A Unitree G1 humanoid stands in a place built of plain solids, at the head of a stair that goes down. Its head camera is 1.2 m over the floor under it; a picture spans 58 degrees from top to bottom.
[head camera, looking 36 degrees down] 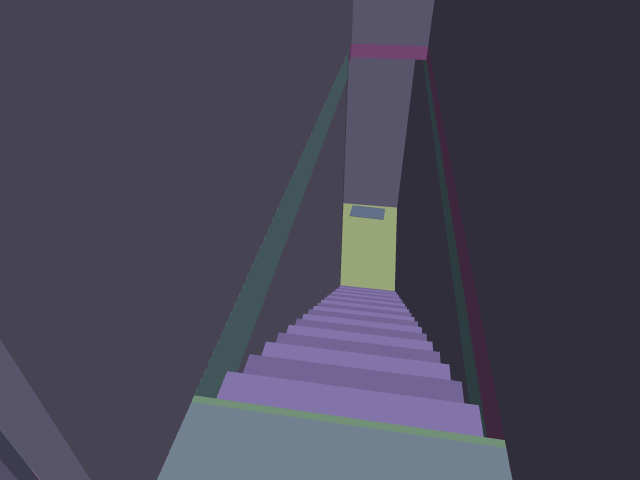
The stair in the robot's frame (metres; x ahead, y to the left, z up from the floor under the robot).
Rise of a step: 0.19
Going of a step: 0.24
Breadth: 0.94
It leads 9 degrees to the right of straight ahead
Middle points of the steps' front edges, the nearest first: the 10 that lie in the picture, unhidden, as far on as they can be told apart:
0.74 -0.07 0.00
0.98 -0.11 -0.19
1.22 -0.14 -0.38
1.46 -0.18 -0.57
1.69 -0.22 -0.76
1.93 -0.26 -0.95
2.17 -0.29 -1.14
2.40 -0.33 -1.33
2.64 -0.37 -1.52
2.88 -0.41 -1.71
